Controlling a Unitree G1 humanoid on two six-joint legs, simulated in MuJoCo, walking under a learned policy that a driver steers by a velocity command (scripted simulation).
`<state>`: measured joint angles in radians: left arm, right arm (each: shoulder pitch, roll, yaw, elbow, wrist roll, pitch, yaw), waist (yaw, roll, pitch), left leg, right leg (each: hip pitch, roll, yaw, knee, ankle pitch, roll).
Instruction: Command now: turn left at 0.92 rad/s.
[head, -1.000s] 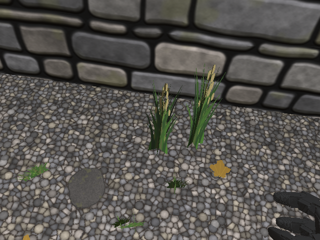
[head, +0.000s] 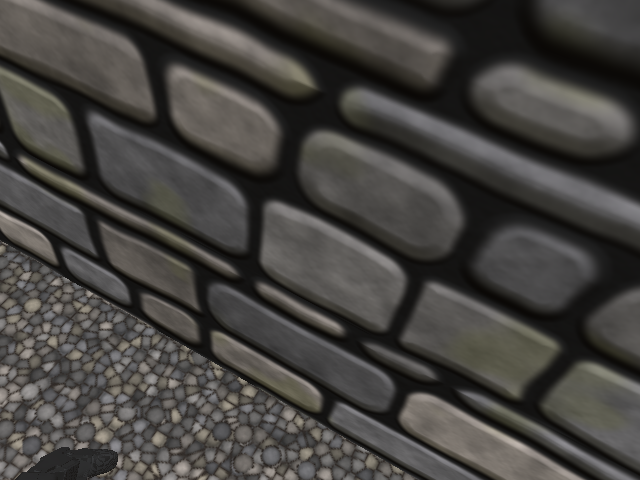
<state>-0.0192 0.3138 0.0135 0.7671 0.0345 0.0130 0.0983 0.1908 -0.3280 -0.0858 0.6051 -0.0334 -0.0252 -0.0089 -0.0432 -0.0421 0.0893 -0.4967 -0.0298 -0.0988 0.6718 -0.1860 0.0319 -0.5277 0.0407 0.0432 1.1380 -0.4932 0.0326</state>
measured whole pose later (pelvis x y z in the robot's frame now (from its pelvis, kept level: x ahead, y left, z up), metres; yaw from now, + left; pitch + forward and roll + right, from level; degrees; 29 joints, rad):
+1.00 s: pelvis +0.19 +0.36 +0.00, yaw +57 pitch +2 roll +0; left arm -0.06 0.30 0.01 0.59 -0.01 -0.13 -0.01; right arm 0.48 -0.30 -0.06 0.72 0.05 -0.07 0.01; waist -0.12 -0.04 0.03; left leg 0.06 -0.13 -0.35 0.42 -0.46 0.10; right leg -0.56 0.04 0.09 0.51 -0.03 0.01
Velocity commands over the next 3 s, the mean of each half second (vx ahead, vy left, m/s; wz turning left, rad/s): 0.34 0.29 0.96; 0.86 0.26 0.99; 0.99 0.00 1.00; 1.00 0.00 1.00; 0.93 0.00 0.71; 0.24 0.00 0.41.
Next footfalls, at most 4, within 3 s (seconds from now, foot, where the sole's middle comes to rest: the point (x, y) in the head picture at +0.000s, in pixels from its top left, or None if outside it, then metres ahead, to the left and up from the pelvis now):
0.20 right None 0.13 -0.15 -0.76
0.64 left None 0.03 0.32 -0.76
1.02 right None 0.42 0.48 -0.76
1.50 left None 0.33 0.99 -0.76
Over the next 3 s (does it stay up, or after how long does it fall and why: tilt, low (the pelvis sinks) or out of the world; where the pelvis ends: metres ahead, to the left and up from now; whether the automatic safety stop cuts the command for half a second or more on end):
stays up -0.04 1.80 0.01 its command is cut before an obstacle from the start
